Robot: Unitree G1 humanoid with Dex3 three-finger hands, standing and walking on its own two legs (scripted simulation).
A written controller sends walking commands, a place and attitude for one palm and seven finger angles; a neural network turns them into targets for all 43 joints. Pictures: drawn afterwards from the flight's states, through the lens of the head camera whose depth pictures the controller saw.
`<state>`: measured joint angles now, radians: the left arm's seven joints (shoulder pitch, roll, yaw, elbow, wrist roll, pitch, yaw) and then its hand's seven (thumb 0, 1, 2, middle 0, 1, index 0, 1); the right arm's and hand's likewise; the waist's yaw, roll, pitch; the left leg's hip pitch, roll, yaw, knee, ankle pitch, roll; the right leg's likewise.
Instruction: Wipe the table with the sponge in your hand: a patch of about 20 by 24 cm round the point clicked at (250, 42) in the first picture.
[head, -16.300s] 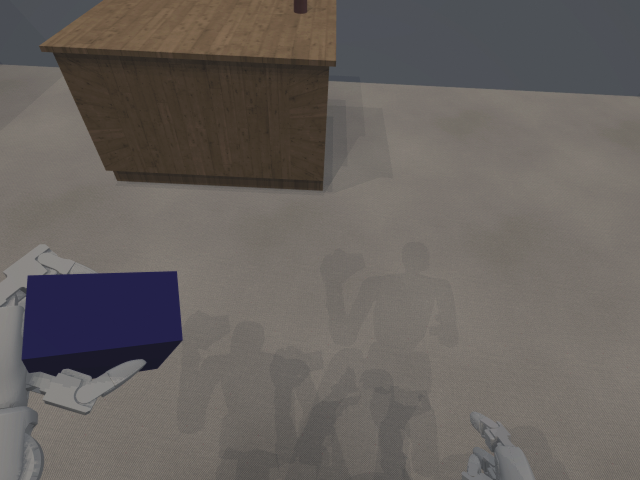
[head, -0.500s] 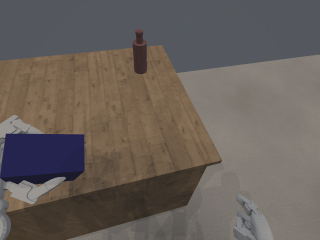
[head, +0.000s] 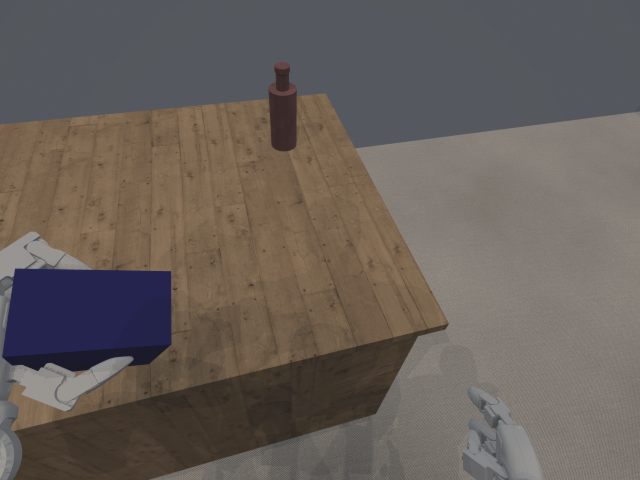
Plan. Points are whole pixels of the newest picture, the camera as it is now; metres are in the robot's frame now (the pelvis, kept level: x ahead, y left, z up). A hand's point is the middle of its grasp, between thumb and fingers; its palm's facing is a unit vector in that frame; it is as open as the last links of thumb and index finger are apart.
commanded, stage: shuffle to correct the standing spot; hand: left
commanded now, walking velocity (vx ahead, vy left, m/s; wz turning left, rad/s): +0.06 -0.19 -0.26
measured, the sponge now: (115, 324) +0.22 +0.22 +0.14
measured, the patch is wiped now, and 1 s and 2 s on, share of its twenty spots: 0.00 0.00 0.00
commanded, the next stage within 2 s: come to a stop and stand still in 0.60 s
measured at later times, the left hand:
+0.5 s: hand (175, 285) +0.25 +0.17 +0.17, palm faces +0.23 -0.91 -0.36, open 10.1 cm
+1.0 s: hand (186, 308) +0.24 +0.16 +0.15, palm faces +0.27 -0.87 -0.40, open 10.1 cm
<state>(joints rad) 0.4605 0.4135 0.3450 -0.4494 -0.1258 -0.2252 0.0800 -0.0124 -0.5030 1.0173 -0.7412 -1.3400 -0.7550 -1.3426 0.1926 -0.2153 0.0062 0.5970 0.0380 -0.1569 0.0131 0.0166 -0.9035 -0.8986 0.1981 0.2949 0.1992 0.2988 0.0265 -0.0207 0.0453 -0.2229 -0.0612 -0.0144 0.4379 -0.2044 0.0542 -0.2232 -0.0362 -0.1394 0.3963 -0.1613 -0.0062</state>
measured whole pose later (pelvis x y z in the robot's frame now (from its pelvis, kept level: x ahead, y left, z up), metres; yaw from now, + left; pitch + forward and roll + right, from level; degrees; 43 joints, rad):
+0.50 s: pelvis +0.01 -0.05 -0.01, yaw -5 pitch +1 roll +0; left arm 0.45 0.41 0.35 -0.52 -0.13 -0.16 0.07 -0.01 -0.50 1.02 -0.74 -1.34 -0.75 -1.34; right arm 0.20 -0.18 0.01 0.56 0.03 -0.11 0.00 0.02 -0.90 -0.90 0.20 0.30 0.20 0.30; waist 0.00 -0.03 0.03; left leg -0.25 0.02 0.04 0.52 -0.28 -0.01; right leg -0.29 0.06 -0.06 0.50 -0.23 -0.08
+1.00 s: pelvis +0.02 -0.07 +0.00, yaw -3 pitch -1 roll +0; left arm 0.51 0.38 0.31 -0.46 -0.12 -0.13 0.09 -0.01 -0.50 1.02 -0.74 -1.34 -0.75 -1.34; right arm 0.16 -0.25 -0.01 0.59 0.05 -0.07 -0.03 0.02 -0.91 -0.90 0.20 0.29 0.20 0.30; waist 0.01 0.04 0.03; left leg -0.18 0.04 0.00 0.44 -0.24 -0.01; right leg -0.19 0.08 -0.09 0.37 -0.18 -0.10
